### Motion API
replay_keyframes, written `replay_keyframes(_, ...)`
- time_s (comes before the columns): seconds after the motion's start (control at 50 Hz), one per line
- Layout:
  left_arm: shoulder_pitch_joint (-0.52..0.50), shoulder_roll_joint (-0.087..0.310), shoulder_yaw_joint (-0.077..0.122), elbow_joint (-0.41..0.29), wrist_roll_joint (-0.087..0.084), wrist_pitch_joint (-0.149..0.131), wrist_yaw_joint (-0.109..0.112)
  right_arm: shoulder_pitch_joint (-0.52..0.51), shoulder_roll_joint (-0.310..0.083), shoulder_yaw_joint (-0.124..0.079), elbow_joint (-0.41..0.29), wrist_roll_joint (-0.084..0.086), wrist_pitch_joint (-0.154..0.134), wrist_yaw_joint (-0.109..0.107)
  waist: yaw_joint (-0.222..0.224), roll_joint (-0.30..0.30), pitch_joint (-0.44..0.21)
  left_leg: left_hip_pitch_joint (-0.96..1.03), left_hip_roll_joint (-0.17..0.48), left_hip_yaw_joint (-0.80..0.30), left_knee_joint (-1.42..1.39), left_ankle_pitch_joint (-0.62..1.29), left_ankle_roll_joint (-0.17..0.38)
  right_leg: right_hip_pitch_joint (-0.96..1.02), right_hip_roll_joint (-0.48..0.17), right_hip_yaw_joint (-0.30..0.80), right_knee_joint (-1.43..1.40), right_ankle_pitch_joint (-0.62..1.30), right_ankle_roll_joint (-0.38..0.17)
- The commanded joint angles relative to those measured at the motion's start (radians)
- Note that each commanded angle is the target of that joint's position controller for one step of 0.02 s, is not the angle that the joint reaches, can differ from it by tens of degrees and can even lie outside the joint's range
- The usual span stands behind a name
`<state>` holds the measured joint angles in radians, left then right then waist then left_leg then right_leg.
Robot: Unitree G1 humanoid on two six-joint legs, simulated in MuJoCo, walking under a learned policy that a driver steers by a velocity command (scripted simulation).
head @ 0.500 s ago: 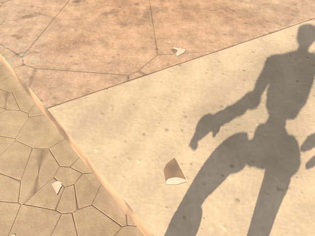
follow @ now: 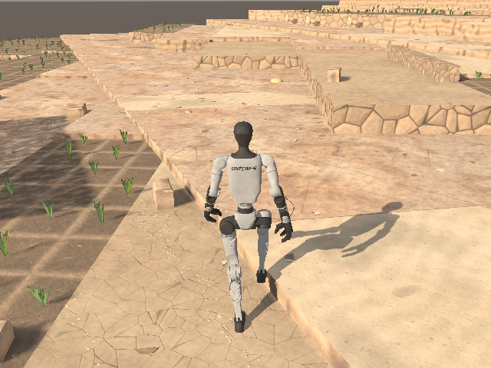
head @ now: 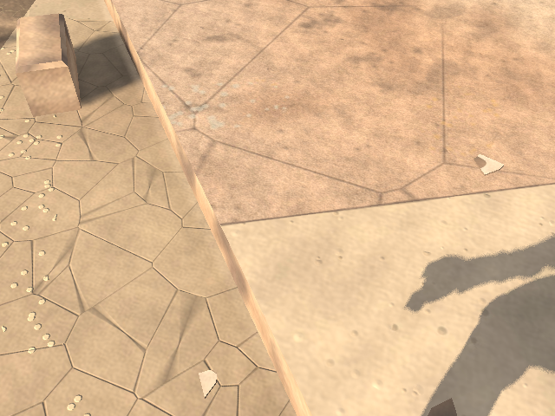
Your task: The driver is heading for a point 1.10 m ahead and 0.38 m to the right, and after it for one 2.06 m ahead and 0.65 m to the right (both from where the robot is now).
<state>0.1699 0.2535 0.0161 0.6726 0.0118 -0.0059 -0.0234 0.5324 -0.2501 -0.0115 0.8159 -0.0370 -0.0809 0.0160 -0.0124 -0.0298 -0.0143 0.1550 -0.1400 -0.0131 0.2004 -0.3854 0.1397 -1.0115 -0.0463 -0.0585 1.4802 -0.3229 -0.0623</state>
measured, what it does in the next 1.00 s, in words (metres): climbs, turning right: right foot, then left foot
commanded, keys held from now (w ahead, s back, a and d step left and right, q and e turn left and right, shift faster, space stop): w+e+shift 0.90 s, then w+shift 0.06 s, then w+q+shift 0.04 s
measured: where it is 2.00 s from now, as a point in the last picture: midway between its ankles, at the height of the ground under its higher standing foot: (457, 148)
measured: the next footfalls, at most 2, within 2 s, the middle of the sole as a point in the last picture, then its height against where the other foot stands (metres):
right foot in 0.18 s outside the picture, level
left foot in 0.54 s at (223, 364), level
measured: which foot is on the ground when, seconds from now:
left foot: down 0.00-0.16, up 0.18-0.52, down 0.54-0.84, up 0.86-1.00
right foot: up 0.00-0.16, down 0.18-0.52, up 0.54-0.82, down 0.84-1.00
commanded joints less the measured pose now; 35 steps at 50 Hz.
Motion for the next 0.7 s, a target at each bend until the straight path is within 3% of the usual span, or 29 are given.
replay_keyframes(0.02,-0.18,0.022,-0.015,-0.117,-0.016,-0.025,0.009,0.043,-0.099,-0.014,0.016,-0.01,-0.028,-0.019,0.019,0.04,0.189,-0.051,0.282,0.036,-0.072,0.756,-0.047,-0.198,0.049,-0.003,0.038,-0.058,-0.057)
replay_keyframes(0.06,-0.092,0.026,-0.03,-0.088,-0.004,-0.026,-0.001,-0.051,-0.079,0.004,0.002,0.004,-0.03,-0.033,0.1,0.004,0.131,-0.195,0.246,0.159,-0.074,1.202,-0.12,0.141,0.086,-0.133,-0.153,0.032,-0.092)
replay_keyframes(0.1,0.172,0.065,-0.016,0.012,-0.001,-0.016,-0.003,-0.146,-0.15,-0.015,-0.031,0.014,-0.032,-0.056,0.211,0.037,-0.075,-0.268,0.283,0.157,0.126,1.751,-0.134,0.673,0.159,-0.142,-0.273,0.221,-0.106)
replay_keyframes(0.12,0.385,0.102,0.011,0.086,-0.021,-0.006,0.005,-0.259,-0.229,-0.033,-0.045,0.021,-0.039,-0.068,0.331,0.136,-0.152,-0.231,0.307,0.161,0.343,1.842,-0.159,0.864,0.151,-0.09,-0.4,0.35,-0.097)
replay_keyframes(0.14,0.58,0.17,0.042,0.158,-0.016,0.006,0.014,-0.366,-0.275,-0.059,-0.073,0.03,-0.033,-0.069,0.419,0.186,-0.184,-0.195,0.293,0.15,0.612,1.824,-0.191,0.988,0.127,-0.028,-0.625,0.418,-0.109)
replay_keyframes(0.16,0.746,0.235,0.075,0.213,-0.015,0.002,0.018,-0.5,-0.267,-0.074,-0.093,0.048,-0.012,-0.06,0.524,0.085,-0.137,-0.248,0.154,0.16,1.203,1.381,-0.186,1.052,0.07,0.017,-0.939,0.514,-0.209)
replay_keyframes(0.18,0.723,0.154,0.065,0.31,-0.043,-0.004,0.026,-0.655,-0.081,-0.03,-0.147,0.04,-0.011,-0.035,0.467,-0.263,0.088,-0.627,-0.061,0.167,1.694,0.088,-0.151,1.107,0.08,0.054,-1.194,0.615,-0.249)
replay_keyframes(0.2,0.506,0.143,0.045,0.275,0.014,-0.02,0.032,-0.465,0.1,0.03,-0.261,0.004,-0.033,-0.028,0.085,-0.317,0.131,-0.967,-0.039,-0.021,1.813,-0.033,-0.152,1.152,0.002,0.321,-0.838,1.242,-0.24)
replay_keyframes(0.22,0.428,0.07,0.031,0.214,0.01,-0.027,0.034,-0.303,0.101,0.043,-0.265,-0.016,-0.044,-0.008,0.0,-0.087,-0.121,-0.996,0.015,-0.136,1.75,0.034,-0.131,1.287,-0.036,0.575,-0.911,0.996,-0.282)
replay_keyframes(0.24,0.314,0.089,0.047,0.174,0.019,-0.022,0.041,-0.216,0.049,0.048,-0.253,-0.022,-0.048,0.008,-0.061,-0.012,-0.11,-1.063,0.033,-0.126,1.751,0.064,-0.109,1.184,-0.11,0.782,-1.112,0.458,-0.354)
replay_keyframes(0.26,0.255,0.102,0.06,0.15,0.016,-0.031,0.044,-0.308,0.004,0.041,-0.257,-0.057,-0.043,0.012,-0.052,0.116,-0.032,-1.135,0.073,-0.121,1.789,0.053,-0.102,1.065,-0.125,0.841,-1.192,0.23,-0.362)
replay_keyframes(0.28,0.273,0.11,0.058,0.162,0.006,-0.049,0.044,-0.407,0.0,0.042,-0.282,-0.08,-0.031,0.011,-0.041,0.194,0.037,-1.193,0.088,-0.116,1.804,0.025,-0.112,0.95,-0.112,0.791,-1.174,0.249,-0.346)
replay_keyframes(0.34,0.274,0.093,0.037,0.187,-0.005,-0.091,0.038,-0.596,0.038,0.071,-0.4,-0.046,0.015,-0.011,-0.067,0.207,0.23,-1.156,0.177,-0.003,1.545,-0.054,-0.159,0.502,0.011,0.58,-1.267,0.258,-0.283)
replay_keyframes(0.36,0.261,0.109,0.041,0.179,-0.002,-0.098,0.042,-0.649,0.024,0.075,-0.434,-0.035,0.014,-0.016,-0.051,0.19,0.238,-1.069,0.202,0.029,1.365,-0.005,-0.171,0.431,0.046,0.538,-1.316,0.34,-0.264)
replay_keyframes(0.4,0.299,0.122,0.054,0.177,-0.003,-0.094,0.059,-0.695,0.011,0.079,-0.472,-0.025,0.006,-0.021,0.018,0.123,0.145,-0.857,0.227,0.061,1.043,0.191,-0.173,0.502,0.07,0.452,-1.341,0.732,-0.221)
replay_keyframes(0.42,0.302,0.121,0.063,0.177,0.0,-0.087,0.064,-0.672,0.037,0.087,-0.469,-0.011,0.006,-0.026,0.034,0.056,0.077,-0.724,0.218,0.049,0.903,0.294,-0.156,0.555,0.081,0.412,-1.32,0.833,-0.202)
replay_keyframes(0.46,0.257,0.166,0.088,0.141,-0.001,-0.078,0.063,-0.54,0.021,0.076,-0.409,0.023,0.017,-0.046,0.007,-0.015,-0.078,-0.508,0.123,0.071,0.683,0.234,-0.147,0.738,0.103,0.398,-1.123,1.218,-0.164)
replay_keyframes(0.48,0.266,0.196,0.102,0.145,0.002,-0.07,0.054,-0.46,-0.065,0.043,-0.386,0.021,-0.006,-0.042,-0.042,0.08,-0.165,-0.465,0.089,0.136,0.584,0.188,-0.145,0.914,0.158,0.373,-0.854,1.52,-0.119)
replay_keyframes(0.5,0.153,0.21,0.114,0.111,0.006,-0.075,0.049,-0.301,-0.08,0.016,-0.343,0.042,-0.039,-0.038,-0.137,0.044,-0.234,-0.243,0.114,0.051,0.334,0.467,-0.141,0.876,0.159,0.432,-0.575,1.442,-0.072)
replay_keyframes(0.52,0.017,0.192,0.114,0.053,0.001,-0.086,0.032,-0.049,-0.127,-0.02,-0.227,0.07,-0.044,-0.052,-0.256,0.076,-0.265,0.004,0.14,0.072,0.063,0.756,-0.172,0.782,0.202,0.358,-0.29,1.138,-0.04)
replay_keyframes(0.54,-0.027,0.069,0.089,0.005,-0.001,-0.092,0.02,-0.034,-0.124,-0.034,-0.129,0.048,-0.037,-0.054,-0.176,0.254,-0.172,0.272,0.256,0.038,0.05,0.94,-0.186,0.395,0.275,0.238,-0.054,0.028,-0.01)
replay_keyframes(0.56,-0.005,-0.031,0.05,-0.082,-0.039,-0.103,0.048,-0.034,-0.096,-0.026,-0.113,-0.037,-0.032,-0.029,-0.076,0.295,-0.127,0.485,0.477,-0.148,0.385,1.559,-0.111,-0.022,0.214,0.176,0.246,-0.241,-0.023)
replay_keyframes(0.58,-0.025,-0.04,0.037,-0.111,-0.061,-0.1,0.064,0.027,-0.037,-0.023,-0.1,-0.09,-0.023,-0.017,-0.112,0.241,-0.312,0.622,0.602,-0.25,0.483,1.662,0.034,-0.209,0.181,0.121,0.55,-0.311,-0.025)
replay_keyframes(0.6,-0.091,-0.073,0.029,-0.143,-0.051,-0.088,0.08,0.046,-0.023,-0.031,-0.069,-0.11,-0.026,-0.017,-0.127,0.206,-0.37,0.561,0.631,-0.329,0.373,1.138,0.092,-0.328,0.137,0.135,0.819,-0.288,-0.061)
replay_keyframes(0.62,-0.14,-0.16,-0.007,-0.215,-0.01,-0.073,0.089,0.006,0.01,-0.034,-0.028,-0.112,-0.044,-0.018,-0.054,0.21,-0.251,0.384,0.65,-0.371,0.24,0.621,0.077,-0.451,0.086,0.202,1.005,-0.324,-0.09)
replay_keyframes(0.64,-0.237,-0.199,-0.025,-0.29,0.019,-0.052,0.096,-0.035,-0.001,-0.037,0.017,-0.095,-0.083,-0.026,-0.022,0.261,-0.111,0.194,0.717,-0.443,0.133,0.433,0.08,-0.544,0.036,0.277,1.204,-0.318,-0.101)
replay_keyframes(0.66,-0.37,-0.196,-0.039,-0.349,0.037,-0.036,0.095,0.011,0.026,-0.035,0.078,-0.071,-0.11,-0.018,-0.028,0.126,0.009,0.12,0.691,-0.371,0.038,0.347,0.041,-0.643,0.032,0.319,1.191,-0.46,-0.131)
replay_keyframes(0.68,-0.387,-0.185,-0.049,-0.39,0.046,-0.023,0.078,-0.038,0.059,-0.019,0.099,-0.04,-0.119,-0.016,0.058,0.026,0.084,-0.063,0.652,-0.223,-0.021,0.292,-0.042,-0.561,0.006,0.347,0.961,-0.477,-0.152)
replay_keyframes(0.7,-0.349,-0.106,-0.033,-0.385,0.028,-0.01,0.057,-0.213,0.037,-0.013,0.068,-0.015,-0.106,-0.01,0.173,-0.05,0.152,-0.297,0.578,-0.025,-0.165,0.286,-0.112,-0.349,-0.005,0.244,0.627,-0.38,-0.138)
Velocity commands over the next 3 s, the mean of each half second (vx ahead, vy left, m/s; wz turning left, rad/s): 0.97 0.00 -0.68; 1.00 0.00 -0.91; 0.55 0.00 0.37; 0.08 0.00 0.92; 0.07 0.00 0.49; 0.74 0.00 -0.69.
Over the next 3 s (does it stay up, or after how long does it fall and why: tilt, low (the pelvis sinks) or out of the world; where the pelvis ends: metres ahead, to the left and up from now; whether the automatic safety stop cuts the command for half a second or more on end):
stays up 1.50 -0.66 0.15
